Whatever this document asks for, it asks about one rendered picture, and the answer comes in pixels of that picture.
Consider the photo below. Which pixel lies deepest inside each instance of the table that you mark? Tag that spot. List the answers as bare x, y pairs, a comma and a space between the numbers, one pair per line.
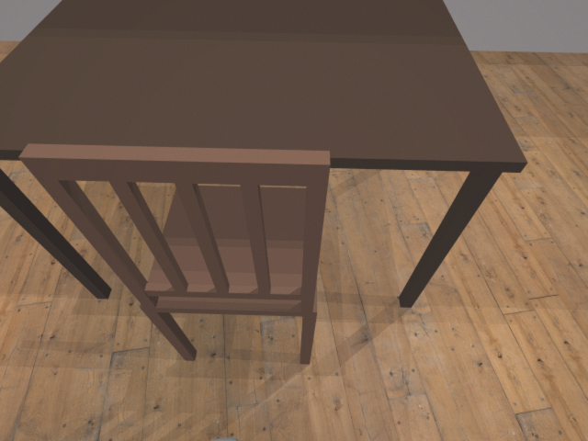
381, 84

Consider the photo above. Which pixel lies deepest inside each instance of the chair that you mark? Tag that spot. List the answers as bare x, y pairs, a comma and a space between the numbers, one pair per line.
245, 250

